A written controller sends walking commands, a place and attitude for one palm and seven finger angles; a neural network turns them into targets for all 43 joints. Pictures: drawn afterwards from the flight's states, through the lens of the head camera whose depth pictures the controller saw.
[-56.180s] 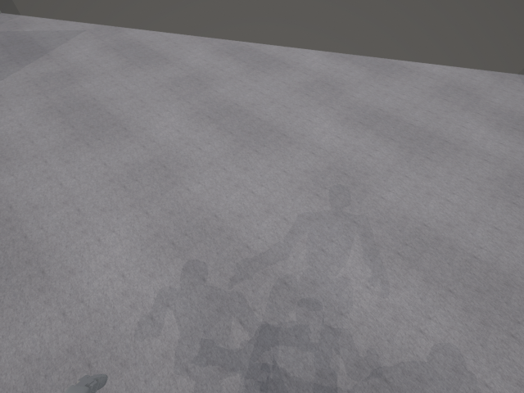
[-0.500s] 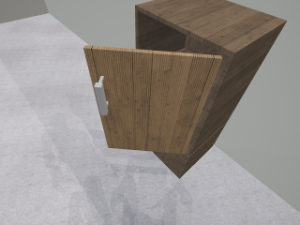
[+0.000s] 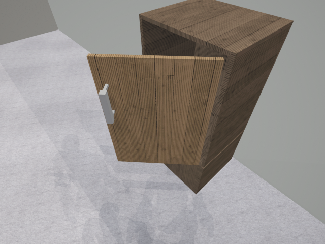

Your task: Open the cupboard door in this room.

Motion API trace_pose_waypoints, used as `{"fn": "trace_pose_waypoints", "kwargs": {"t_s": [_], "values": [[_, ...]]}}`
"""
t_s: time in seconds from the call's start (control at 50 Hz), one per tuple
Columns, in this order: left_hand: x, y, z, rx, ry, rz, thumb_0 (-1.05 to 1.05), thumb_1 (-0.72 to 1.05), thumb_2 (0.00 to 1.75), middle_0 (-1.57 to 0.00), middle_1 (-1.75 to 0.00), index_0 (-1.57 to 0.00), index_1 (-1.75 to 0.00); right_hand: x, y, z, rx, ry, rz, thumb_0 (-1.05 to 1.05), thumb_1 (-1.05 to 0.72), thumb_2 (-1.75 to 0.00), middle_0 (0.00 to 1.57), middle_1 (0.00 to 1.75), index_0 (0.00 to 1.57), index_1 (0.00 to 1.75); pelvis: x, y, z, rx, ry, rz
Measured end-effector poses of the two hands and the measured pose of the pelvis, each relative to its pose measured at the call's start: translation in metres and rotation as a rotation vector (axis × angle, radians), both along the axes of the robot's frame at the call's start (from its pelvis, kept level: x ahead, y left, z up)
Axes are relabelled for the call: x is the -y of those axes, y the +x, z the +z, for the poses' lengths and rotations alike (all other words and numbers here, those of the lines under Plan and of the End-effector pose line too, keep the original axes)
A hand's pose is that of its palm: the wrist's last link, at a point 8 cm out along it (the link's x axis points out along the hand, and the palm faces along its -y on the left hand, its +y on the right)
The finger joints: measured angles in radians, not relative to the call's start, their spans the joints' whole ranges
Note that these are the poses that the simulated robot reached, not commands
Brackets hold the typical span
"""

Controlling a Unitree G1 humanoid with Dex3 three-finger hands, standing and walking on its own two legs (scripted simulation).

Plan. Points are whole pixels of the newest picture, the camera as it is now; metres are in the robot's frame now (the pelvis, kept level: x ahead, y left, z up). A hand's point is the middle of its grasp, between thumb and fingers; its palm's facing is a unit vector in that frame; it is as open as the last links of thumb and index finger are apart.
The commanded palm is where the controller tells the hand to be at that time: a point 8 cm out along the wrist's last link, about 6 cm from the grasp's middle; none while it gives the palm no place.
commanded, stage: come to a stop and stand still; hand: left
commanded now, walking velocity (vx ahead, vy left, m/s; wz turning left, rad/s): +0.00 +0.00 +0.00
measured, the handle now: (108, 104) +0.56 +0.24 +0.01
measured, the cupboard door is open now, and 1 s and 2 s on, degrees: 44 44 44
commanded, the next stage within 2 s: look again from close up in 1.16 s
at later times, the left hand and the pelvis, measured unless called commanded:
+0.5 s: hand out of the picture -0.06 +0.15 -0.18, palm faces +0.06 -0.99 -0.13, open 7.4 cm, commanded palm none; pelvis -0.03 +0.00 +0.01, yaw +0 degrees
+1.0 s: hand out of the picture -0.05 +0.17 -0.17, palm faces +0.07 -0.99 -0.12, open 7.4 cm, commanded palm none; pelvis -0.02 +0.03 +0.01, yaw +0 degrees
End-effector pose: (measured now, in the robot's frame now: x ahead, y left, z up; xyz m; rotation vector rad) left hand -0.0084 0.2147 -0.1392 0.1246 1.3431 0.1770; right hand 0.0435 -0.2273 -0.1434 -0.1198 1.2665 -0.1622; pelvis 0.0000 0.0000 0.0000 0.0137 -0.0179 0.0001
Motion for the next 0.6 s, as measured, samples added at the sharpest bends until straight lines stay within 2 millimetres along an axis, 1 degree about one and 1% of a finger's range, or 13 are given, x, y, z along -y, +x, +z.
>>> {"fn": "trace_pose_waypoints", "kwargs": {"t_s": [0.06,0.1,0.2,0.28,0.36,0.44,0.6], "values": [[0.009,-0.006,-0.008,-0.014,-0.031,-0.008,0.01,0.91,0.9,-0.2,-0.3,-0.2,-0.3,0.006,-0.021,0.0,-0.035,-0.023,-0.014,0.0,-0.92,-0.9,0.2,0.3,0.19,0.29,0.002,-0.002,-0.002,0.001,-0.017,0.002],[0.012,-0.012,-0.012,-0.033,-0.045,-0.003,0.02,0.92,0.9,-0.2,-0.3,-0.2,-0.3,0.005,-0.036,0.001,-0.071,-0.034,-0.014,0.0,-0.92,-0.9,0.2,0.3,0.19,0.29,0.004,-0.006,-0.002,0.007,-0.018,0.013],[0.018,-0.024,-0.011,-0.049,-0.07,0.006,0.02,0.92,0.9,-0.2,-0.3,-0.2,-0.3,-0.004,-0.068,0.006,-0.14,-0.024,-0.002,0.01,-0.91,-0.9,0.2,0.3,0.19,0.29,0.006,-0.016,0.003,0.02,-0.014,0.004],[0.019,-0.035,-0.009,-0.062,-0.072,0.007,0.01,0.91,0.9,-0.2,-0.3,-0.2,-0.3,-0.014,-0.087,0.004,-0.172,0.005,-0.004,0.01,-0.91,-0.9,0.2,0.3,0.19,0.29,0.005,-0.023,0.005,0.026,-0.017,0.006],[0.016,-0.044,-0.008,-0.075,-0.066,0.013,0.01,0.91,0.9,-0.2,-0.3,-0.2,-0.3,-0.025,-0.099,0.002,-0.189,0.031,-0.009,0.01,-0.91,-0.9,0.2,0.3,0.19,0.29,0.003,-0.027,0.005,0.027,-0.018,0.007],[0.013,-0.052,-0.007,-0.087,-0.062,0.02,0.01,0.91,0.9,-0.2,-0.3,-0.2,-0.3,-0.034,-0.108,0.001,-0.198,0.047,-0.015,0.01,-0.91,-0.9,0.2,0.3,0.19,0.29,0.0,-0.029,0.005,0.025,-0.019,0.007],[0.008,-0.06,-0.009,-0.105,-0.071,0.031,0.01,0.91,0.9,-0.2,-0.3,-0.2,-0.3,-0.045,-0.113,0.002,-0.206,0.047,-0.02,0.01,-0.91,-0.9,0.2,0.3,0.19,0.29,-0.008,-0.029,0.005,0.015,-0.018,0.007]]}}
